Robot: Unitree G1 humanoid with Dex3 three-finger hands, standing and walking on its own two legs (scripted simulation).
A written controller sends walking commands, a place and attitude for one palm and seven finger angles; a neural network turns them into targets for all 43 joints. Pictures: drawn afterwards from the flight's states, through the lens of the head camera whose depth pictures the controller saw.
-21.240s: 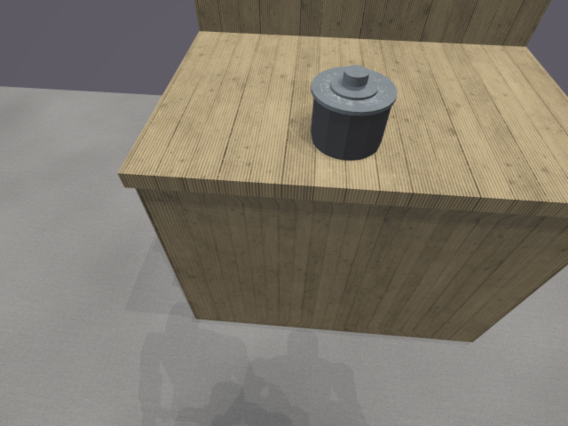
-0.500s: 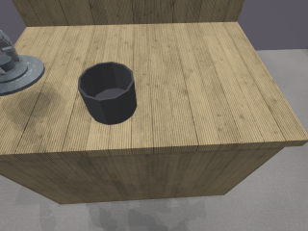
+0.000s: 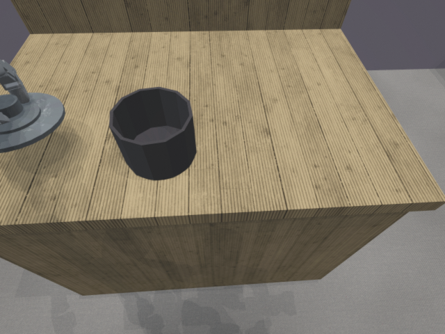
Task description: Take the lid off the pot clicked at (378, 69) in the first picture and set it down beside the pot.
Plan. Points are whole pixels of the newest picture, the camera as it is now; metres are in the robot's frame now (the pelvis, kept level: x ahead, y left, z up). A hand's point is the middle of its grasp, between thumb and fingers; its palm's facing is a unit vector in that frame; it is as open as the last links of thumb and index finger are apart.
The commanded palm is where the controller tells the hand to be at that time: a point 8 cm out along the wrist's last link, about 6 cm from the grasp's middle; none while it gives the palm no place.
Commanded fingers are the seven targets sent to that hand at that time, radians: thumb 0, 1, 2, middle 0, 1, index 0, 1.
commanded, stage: lower the lid onto the table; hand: left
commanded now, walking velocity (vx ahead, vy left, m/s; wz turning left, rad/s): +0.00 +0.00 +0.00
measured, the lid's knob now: (4, 106) +0.47 +0.35 +0.15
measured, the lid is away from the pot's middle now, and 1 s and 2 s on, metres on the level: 0.24 0.23 0.24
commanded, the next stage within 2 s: open the fingers wide in 1.58 s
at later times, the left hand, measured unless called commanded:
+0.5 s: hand (6, 124) +0.44 +0.34 +0.14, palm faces -0.43 -0.17 -0.89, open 8.0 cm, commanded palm +0.46 +0.35 +0.21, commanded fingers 0.00 0.58 1.10 -0.99 -1.06 -0.82 -0.97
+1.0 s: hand (16, 139) +0.44 +0.34 +0.11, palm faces -0.48 -0.19 -0.86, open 8.0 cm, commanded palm +0.48 +0.35 +0.17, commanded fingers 0.00 0.58 1.10 -0.99 -1.06 -0.82 -0.97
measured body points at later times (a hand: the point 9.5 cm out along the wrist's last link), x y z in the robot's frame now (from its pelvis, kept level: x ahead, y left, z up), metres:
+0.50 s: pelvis +0.00 +0.00 +0.00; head +0.06 +0.00 +0.44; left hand +0.46 +0.35 +0.19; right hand +0.03 -0.28 -0.12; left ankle +0.00 +0.09 -0.74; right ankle -0.03 -0.16 -0.74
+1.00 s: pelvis +0.00 +0.01 -0.01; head +0.07 +0.01 +0.44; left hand +0.46 +0.35 +0.16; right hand +0.02 -0.28 -0.12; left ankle +0.00 +0.09 -0.74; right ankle -0.03 -0.16 -0.74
